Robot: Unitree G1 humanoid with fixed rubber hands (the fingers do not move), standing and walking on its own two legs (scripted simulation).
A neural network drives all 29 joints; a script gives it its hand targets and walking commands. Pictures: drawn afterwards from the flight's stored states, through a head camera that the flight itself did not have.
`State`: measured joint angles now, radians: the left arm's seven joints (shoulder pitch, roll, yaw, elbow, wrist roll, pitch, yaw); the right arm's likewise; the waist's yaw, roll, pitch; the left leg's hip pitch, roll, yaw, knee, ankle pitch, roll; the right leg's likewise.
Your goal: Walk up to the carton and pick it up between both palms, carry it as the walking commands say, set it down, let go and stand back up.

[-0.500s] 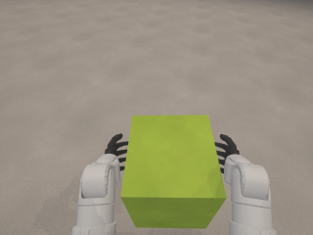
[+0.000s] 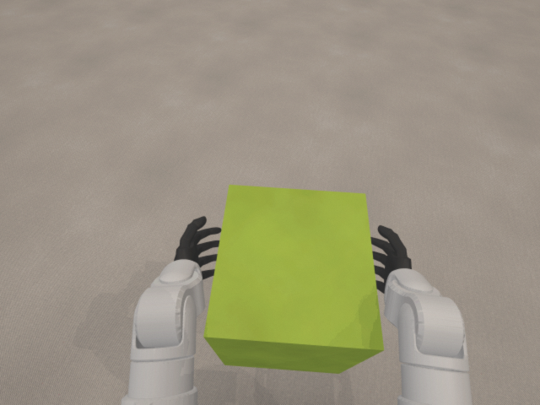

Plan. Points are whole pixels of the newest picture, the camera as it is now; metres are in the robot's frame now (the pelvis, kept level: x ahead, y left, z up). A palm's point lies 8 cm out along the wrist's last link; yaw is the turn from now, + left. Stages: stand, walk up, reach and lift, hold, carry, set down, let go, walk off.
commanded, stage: carry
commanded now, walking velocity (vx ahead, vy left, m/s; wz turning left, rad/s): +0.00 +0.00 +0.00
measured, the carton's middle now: (288, 287) +0.30 +0.00 -0.01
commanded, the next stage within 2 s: none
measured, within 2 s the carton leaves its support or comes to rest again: neither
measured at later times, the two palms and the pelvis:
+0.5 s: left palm (224, 283) +0.27 +0.09 +0.06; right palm (435, 297) +0.26 -0.19 +0.06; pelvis -0.02 -0.04 +0.00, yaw +1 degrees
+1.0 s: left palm (226, 278) +0.27 +0.09 +0.06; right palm (432, 289) +0.27 -0.20 +0.05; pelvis -0.01 -0.05 +0.00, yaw +2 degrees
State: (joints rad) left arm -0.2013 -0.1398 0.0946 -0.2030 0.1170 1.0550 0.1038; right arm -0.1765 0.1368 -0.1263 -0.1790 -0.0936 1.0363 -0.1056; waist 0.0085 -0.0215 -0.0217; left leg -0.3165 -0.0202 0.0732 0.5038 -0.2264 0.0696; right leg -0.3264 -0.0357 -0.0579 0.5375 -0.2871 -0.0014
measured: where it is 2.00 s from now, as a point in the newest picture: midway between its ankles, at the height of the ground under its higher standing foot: outside the picture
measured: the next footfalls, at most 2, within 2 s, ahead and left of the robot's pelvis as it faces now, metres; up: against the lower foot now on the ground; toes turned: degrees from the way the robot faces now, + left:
right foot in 0.04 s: +0.05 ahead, -0.14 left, +0.00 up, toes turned -4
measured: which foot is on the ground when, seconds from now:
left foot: down 0.00-1.00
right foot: up 0.00-0.02, down 0.04-1.00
